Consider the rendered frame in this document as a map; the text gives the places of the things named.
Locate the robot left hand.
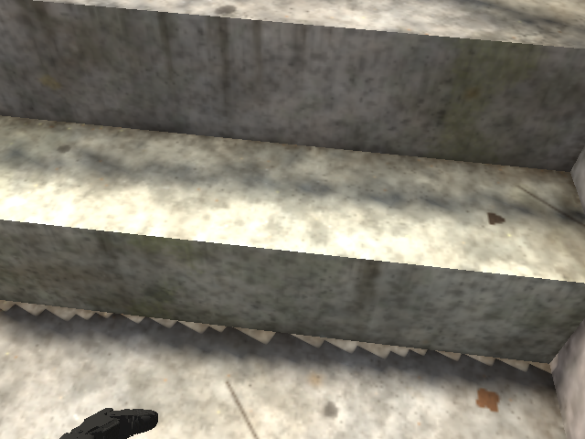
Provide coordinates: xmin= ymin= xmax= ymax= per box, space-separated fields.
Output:
xmin=59 ymin=408 xmax=158 ymax=439

